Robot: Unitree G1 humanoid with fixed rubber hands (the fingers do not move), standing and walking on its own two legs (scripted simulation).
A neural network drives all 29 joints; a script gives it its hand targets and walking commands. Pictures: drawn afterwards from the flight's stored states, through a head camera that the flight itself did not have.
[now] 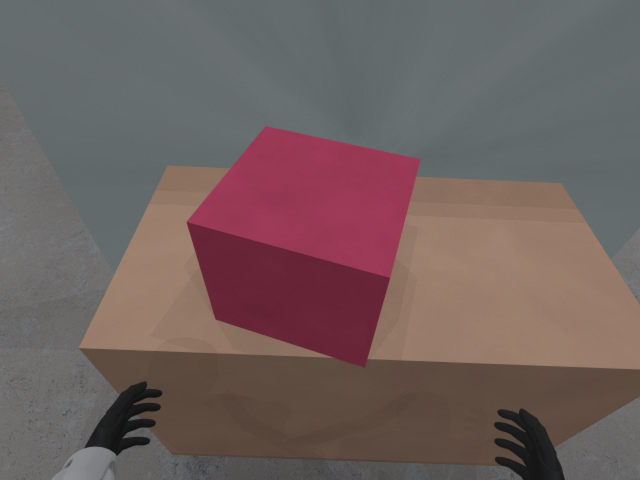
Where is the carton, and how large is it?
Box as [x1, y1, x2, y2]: [187, 126, 420, 367]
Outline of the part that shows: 265,126 187,221 187,225 215,318 364,367 390,276 420,159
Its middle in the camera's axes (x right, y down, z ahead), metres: -0.01 +0.00 +0.65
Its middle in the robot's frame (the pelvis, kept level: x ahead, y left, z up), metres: +0.50 +0.05 -0.01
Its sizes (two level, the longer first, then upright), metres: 0.272 0.257 0.240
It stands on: a pedestal, 0.64 m high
